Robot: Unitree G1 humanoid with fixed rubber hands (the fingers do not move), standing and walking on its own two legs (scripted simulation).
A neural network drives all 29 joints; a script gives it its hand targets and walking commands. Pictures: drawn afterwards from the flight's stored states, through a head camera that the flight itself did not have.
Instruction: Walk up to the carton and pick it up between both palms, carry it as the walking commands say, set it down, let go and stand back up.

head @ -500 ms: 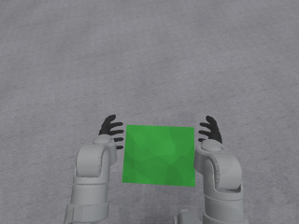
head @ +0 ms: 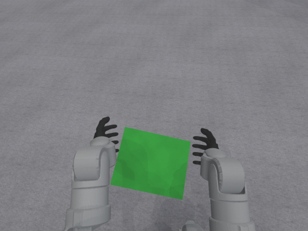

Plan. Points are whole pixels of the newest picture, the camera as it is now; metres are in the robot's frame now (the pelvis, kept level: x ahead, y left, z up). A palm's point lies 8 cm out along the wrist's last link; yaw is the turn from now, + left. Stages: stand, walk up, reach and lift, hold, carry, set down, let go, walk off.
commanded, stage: carry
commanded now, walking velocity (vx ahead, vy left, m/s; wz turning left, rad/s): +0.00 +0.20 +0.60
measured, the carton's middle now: (149, 163) +0.33 +0.01 -0.08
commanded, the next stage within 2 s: none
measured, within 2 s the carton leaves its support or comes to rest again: neither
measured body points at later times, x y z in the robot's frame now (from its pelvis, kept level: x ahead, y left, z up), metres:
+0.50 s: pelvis +0.29 -0.01 +0.02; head +0.34 -0.02 +0.46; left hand +0.59 +0.17 +0.07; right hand +0.63 -0.10 +0.06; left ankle +0.24 +0.06 -0.70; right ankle +0.21 -0.13 -0.62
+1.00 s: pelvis +0.52 +0.05 +0.02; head +0.55 +0.06 +0.47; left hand +0.81 +0.23 +0.08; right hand +0.86 -0.02 +0.10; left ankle +0.44 +0.08 -0.70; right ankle +0.45 -0.11 -0.67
